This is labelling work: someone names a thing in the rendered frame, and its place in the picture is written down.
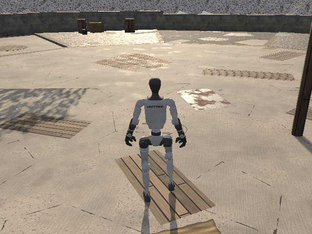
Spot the left robot hand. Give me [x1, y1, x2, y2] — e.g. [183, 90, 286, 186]
[125, 136, 136, 146]

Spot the left robot upper arm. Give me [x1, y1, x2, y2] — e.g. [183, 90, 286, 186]
[131, 98, 145, 125]

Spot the left robot forearm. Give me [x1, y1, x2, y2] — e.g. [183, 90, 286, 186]
[126, 118, 136, 137]

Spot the right robot hand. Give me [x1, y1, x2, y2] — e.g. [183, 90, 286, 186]
[175, 136, 187, 148]

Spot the humanoid robot torso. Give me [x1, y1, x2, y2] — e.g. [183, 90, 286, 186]
[144, 96, 167, 146]

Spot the right robot upper arm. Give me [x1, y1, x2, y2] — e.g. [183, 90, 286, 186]
[165, 98, 179, 125]

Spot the left robot foot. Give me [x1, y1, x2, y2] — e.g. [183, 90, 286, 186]
[143, 190, 151, 202]

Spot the right robot forearm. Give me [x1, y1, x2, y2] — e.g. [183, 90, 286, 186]
[175, 118, 185, 138]

